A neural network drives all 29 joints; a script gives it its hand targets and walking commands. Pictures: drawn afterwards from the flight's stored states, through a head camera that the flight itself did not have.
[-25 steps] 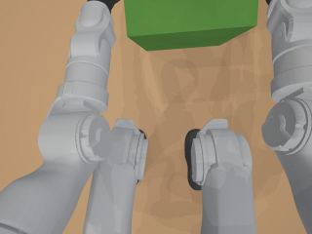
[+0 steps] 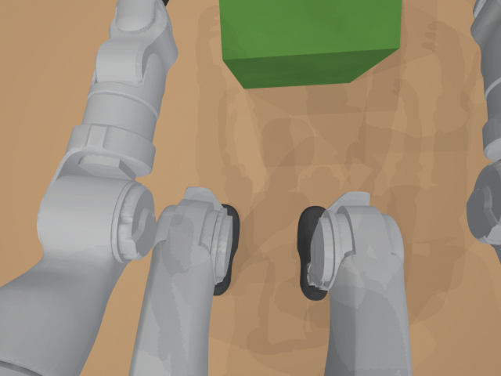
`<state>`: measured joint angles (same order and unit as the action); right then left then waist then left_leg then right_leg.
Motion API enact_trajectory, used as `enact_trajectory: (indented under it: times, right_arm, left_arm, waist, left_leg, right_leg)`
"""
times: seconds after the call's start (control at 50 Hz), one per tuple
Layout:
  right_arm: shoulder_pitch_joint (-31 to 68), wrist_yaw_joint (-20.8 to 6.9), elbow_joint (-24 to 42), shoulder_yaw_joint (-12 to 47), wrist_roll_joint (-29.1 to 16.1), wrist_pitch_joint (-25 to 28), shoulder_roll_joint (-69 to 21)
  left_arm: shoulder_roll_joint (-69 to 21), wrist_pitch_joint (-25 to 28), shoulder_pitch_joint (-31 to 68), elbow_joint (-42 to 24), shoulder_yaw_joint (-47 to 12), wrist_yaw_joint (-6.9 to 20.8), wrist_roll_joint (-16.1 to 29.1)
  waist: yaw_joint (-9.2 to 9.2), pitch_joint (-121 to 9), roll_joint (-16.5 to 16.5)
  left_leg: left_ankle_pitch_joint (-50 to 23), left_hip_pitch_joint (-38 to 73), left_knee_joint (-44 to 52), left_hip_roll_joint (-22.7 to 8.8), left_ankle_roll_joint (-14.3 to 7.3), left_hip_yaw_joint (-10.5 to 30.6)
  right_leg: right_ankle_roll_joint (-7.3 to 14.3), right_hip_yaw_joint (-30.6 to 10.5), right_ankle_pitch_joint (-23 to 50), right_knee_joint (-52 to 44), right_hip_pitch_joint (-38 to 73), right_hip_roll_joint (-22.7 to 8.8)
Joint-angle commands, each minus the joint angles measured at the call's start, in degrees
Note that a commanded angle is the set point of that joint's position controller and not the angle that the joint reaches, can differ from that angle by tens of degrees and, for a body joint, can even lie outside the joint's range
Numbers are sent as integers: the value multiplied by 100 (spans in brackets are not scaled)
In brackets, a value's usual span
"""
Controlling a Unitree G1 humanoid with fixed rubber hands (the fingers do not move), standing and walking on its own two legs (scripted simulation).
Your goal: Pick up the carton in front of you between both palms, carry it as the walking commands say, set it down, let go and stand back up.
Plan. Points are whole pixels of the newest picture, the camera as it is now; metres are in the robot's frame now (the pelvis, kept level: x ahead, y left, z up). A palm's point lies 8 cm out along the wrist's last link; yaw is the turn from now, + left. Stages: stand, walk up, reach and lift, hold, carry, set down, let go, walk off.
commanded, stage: set down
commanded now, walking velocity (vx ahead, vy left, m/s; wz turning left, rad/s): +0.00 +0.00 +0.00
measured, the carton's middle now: (299, 5) +0.60 -0.05 -0.27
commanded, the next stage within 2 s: let go in 0.78 s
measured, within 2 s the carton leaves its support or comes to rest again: neither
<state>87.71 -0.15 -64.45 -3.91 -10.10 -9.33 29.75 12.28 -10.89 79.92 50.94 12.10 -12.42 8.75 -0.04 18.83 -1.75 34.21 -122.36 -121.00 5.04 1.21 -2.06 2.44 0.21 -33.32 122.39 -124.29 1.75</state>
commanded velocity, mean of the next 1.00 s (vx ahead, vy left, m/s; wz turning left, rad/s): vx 0.00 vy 0.00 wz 0.00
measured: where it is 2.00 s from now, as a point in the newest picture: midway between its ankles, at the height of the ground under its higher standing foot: (266, 266)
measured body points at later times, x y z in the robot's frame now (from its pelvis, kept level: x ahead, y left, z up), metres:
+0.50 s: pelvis +0.02 +0.00 +0.14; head +0.35 -0.04 +0.43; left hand +0.57 +0.14 +0.03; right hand +0.58 -0.26 +0.03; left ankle +0.11 +0.11 -0.36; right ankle +0.11 -0.10 -0.36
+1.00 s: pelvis +0.05 -0.01 +0.27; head +0.35 -0.04 +0.60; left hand +0.54 +0.14 +0.15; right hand +0.54 -0.27 +0.15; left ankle +0.11 +0.11 -0.36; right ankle +0.11 -0.10 -0.36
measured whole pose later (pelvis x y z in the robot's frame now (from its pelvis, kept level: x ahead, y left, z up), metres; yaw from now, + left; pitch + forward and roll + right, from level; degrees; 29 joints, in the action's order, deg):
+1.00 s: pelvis +0.05 -0.01 +0.27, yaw -3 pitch +43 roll +2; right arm 59.7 -3.3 -51.2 -17.5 6.4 -8.7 19.1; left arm 7.2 -9.6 52.5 40.4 16.7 -4.4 -5.2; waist -0.7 -1.5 -0.2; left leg 18.3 -82.5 -57.7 3.0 1.2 2.1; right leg 2.1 -2.1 -17.3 58.8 -84.2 3.9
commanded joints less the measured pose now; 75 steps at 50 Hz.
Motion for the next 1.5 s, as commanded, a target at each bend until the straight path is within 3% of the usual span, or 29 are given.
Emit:
enact_trajectory:
  times: [0.0,0.14,0.4,0.6,0.8,0.92,1.02,1.1,1.26,1.48]
  right_arm:
    - [1332,-52,476,-374,299,53,729]
    - [1066,-217,641,-655,600,111,535]
    - [741,-341,1424,-858,697,-192,644]
    - [291,-466,1323,-1059,932,-122,382]
    - [-261,-483,1171,-1363,1324,84,85]
    - [-1622,-317,1692,-1479,1709,127,-269]
    - [-3003,-203,2602,-1297,1582,304,-595]
    - [-3865,-227,3020,-1092,1330,494,-739]
    - [-5990,-293,3099,-824,1160,826,-1038]
    - [-8352,-269,3731,-446,1056,1105,-1174]
  left_arm:
    - [492,49,1202,-517,292,49,-232]
    - [339,99,897,-545,508,183,-481]
    - [387,-161,517,-1376,460,216,-456]
    - [225,-95,-12,-1366,625,374,-675]
    - [15,95,-565,-1279,743,552,-996]
    - [52,195,-1819,-1524,595,760,-1418]
    - [155,398,-3120,-2043,246,980,-1473]
    - [207,571,-3916,-2288,15,1133,-1295]
    - [97,919,-5882,-2142,-262,1356,-1034]
    - [245,1179,-7977,-2776,-670,1445,-873]
  waist:
    - [63,-7080,544]
    - [7,-7185,583]
    - [21,-8496,724]
    - [-87,-8079,725]
    - [-63,-7615,670]
    - [-19,-8061,637]
    - [-52,-7822,524]
    - [-61,-7236,473]
    - [-47,-6171,394]
    - [-74,-4320,150]
  left_leg:
    - [-1494,2705,1302,71,0,-229]
    - [-1672,2831,2071,77,63,-162]
    - [-2113,3719,3449,146,130,-233]
    - [-2329,4195,4673,68,173,-146]
    - [-2671,4937,5891,-34,219,-14]
    - [-3033,5598,6523,-25,158,-18]
    - [-3369,6339,7038,-95,52,109]
    - [-3534,6935,7413,-182,16,241]
    - [-3851,8122,8013,-304,19,428]
    - [-3759,10132,8961,-382,28,493]
  right_leg:
    - [-191,-128,1918,-1576,3842,-25]
    - [-201,-90,2094,-2276,3964,14]
    - [-272,-88,3031,-3548,5871,162]
    - [-300,-210,3338,-4717,6698,148]
    - [-284,-317,3769,-5900,7575,96]
    - [-335,-402,4596,-6483,8908,78]
    - [-334,-490,4951,-6982,9488,28]
    - [-298,-495,4861,-7390,9566,-26]
    - [-291,-462,4695,-8012,9838,-69]
    - [-266,-308,3691,-9052,10554,-48]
